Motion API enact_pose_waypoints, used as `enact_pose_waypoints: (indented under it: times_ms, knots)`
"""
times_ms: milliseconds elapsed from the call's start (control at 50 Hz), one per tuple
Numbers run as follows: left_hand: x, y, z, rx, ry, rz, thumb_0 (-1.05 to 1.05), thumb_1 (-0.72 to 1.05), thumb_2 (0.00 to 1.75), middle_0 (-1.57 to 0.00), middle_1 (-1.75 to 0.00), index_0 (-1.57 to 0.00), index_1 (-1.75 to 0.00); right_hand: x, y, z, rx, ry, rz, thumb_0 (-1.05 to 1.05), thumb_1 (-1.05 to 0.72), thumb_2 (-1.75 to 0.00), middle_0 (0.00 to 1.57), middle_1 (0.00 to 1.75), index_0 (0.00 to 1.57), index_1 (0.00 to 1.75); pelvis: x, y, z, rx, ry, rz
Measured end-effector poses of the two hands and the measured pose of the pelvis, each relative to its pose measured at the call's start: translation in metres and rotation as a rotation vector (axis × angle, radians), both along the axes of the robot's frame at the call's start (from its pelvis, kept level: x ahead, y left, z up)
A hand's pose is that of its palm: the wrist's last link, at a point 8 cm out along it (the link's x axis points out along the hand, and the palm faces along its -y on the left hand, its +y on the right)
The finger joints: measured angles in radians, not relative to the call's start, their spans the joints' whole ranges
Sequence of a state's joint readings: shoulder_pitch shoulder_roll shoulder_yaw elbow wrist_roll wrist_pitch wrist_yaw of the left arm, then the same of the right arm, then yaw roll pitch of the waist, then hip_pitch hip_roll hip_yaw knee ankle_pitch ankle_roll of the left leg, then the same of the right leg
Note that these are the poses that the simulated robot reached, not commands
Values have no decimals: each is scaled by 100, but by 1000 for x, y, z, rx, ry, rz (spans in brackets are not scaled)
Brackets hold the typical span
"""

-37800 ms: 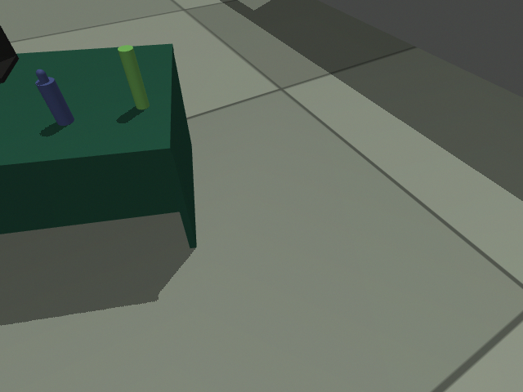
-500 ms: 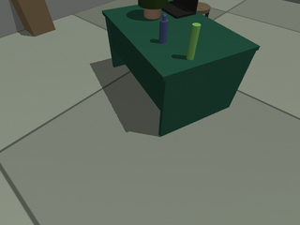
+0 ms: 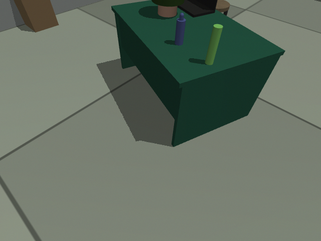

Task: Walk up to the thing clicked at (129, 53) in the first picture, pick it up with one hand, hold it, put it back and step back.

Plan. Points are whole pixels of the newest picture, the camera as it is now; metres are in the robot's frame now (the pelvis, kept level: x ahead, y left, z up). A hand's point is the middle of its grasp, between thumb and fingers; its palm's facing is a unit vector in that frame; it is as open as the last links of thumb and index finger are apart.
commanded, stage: step back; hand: right
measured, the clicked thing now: (213, 45) +1.05 -0.28 -0.06
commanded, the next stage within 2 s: stand in 0.20 s
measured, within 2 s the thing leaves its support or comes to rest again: neither
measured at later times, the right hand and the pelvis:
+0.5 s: hand out of the picture +0.12 -0.25 -0.13, palm faces +0.01 +0.94 -0.33, open 7.4 cm; pelvis +0.01 +0.00 +0.01, yaw -1 degrees
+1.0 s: hand out of the picture +0.04 -0.26 -0.15, palm faces -0.01 +0.95 -0.32, open 7.4 cm; pelvis -0.01 -0.01 +0.02, yaw -1 degrees
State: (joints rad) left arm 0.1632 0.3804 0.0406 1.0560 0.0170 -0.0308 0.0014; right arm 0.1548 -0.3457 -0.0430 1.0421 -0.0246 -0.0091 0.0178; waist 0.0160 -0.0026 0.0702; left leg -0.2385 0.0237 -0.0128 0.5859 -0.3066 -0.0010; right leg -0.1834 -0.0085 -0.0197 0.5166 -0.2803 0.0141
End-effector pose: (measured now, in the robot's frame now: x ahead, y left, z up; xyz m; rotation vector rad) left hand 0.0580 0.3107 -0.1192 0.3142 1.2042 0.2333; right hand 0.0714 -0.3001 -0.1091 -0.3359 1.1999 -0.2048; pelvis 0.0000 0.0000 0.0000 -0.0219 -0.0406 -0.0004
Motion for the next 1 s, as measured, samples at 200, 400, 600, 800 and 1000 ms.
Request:
enact_pose_waypoints:
  times_ms: [200, 400, 600, 800, 1000]
  knots:
    - [49, 2, 8, 11, -66, -26, 0, 91, 89, -21, -30, -20, -30, 41, 15, -3, 30, -56, 5, 1, -90, -90, 20, 30, 20, 30, 17, 5, 1, 13, 0, -7]
    - [60, -14, 14, -17, -49, -53, 0, 91, 89, -21, -30, -20, -30, 52, 12, 9, 32, -83, -3, 1, -90, -90, 20, 30, 20, 30, 15, 3, 11, 21, -8, -14]
    - [41, -25, 16, -34, -25, -61, 0, 91, 89, -21, -30, -20, -30, 26, 1, 13, 26, -54, -20, 1, -90, -90, 20, 30, 20, 30, 2, -2, 16, 21, -18, -17]
    - [9, -22, 16, -20, 23, -45, 0, 91, 89, -21, -30, -20, -30, -13, -4, 6, 37, 13, -34, 1, -90, -90, 20, 30, 20, 30, -10, -6, 17, 22, -17, -13]
    - [-10, -22, 16, -14, 60, -34, 0, 91, 89, -21, -30, -20, -30, -35, -5, 0, 45, 66, -41, 1, -90, -90, 20, 30, 20, 30, -14, -9, 16, 21, -8, -11]
